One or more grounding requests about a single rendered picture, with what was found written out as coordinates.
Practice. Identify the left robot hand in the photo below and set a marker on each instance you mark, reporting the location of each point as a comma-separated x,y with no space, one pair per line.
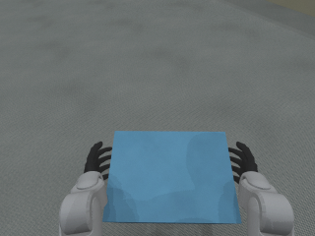
93,160

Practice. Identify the left robot forearm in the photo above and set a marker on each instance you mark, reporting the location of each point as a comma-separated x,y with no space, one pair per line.
80,211

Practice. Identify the carton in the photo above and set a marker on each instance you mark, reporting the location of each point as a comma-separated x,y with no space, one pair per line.
171,177

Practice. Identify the right robot forearm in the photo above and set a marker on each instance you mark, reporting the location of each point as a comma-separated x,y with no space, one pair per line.
268,212

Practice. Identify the right robot hand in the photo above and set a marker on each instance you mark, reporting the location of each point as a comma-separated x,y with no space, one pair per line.
246,163

